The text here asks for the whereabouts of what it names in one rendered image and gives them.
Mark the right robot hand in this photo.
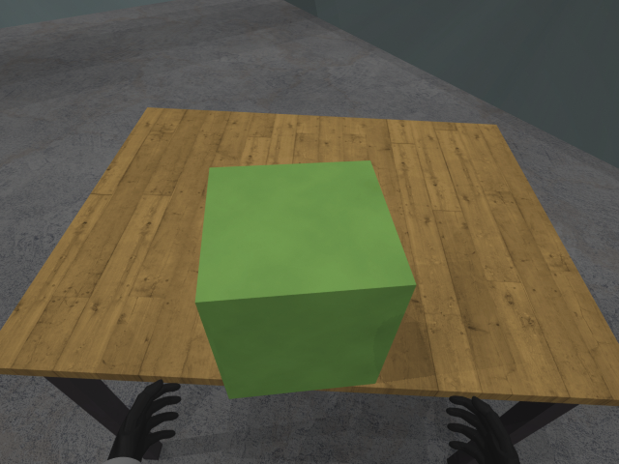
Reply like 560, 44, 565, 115
446, 395, 520, 464

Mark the carton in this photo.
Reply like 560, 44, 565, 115
195, 160, 417, 399

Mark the left robot hand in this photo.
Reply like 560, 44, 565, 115
107, 379, 181, 462

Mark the table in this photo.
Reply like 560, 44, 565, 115
0, 107, 619, 464

